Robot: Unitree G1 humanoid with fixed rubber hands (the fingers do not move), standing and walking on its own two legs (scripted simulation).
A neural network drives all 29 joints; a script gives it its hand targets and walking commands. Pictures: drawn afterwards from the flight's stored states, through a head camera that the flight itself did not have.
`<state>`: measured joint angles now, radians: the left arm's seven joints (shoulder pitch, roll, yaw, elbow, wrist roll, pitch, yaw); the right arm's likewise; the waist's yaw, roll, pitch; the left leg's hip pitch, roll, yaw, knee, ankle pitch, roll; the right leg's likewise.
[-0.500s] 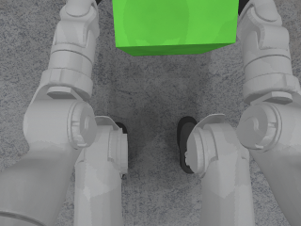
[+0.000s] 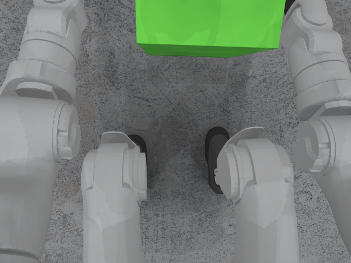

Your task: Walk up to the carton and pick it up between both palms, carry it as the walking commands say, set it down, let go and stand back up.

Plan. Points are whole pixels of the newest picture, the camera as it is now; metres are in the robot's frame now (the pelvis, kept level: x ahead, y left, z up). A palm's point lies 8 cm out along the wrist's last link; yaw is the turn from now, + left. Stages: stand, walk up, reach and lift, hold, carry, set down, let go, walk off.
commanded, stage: set down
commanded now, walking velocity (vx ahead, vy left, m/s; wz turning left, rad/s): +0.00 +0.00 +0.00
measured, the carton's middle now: out of the picture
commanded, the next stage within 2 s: let go in 1.38 s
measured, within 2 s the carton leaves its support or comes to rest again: neither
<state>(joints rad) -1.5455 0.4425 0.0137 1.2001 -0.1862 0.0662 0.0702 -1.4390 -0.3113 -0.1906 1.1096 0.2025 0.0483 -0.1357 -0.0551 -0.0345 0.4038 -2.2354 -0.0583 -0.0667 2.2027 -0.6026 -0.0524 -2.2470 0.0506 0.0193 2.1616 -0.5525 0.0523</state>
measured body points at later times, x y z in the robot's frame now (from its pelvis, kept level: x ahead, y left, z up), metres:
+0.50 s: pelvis +0.01 +0.00 +0.07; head +0.35 +0.01 +0.36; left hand +0.59 +0.18 -0.06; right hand +0.55 -0.19 -0.05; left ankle +0.10 +0.13 -0.34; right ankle +0.12 -0.13 -0.34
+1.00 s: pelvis +0.03 +0.00 +0.20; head +0.35 +0.01 +0.51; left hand +0.59 +0.19 +0.09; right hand +0.55 -0.20 +0.10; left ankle +0.10 +0.13 -0.34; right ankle +0.12 -0.13 -0.34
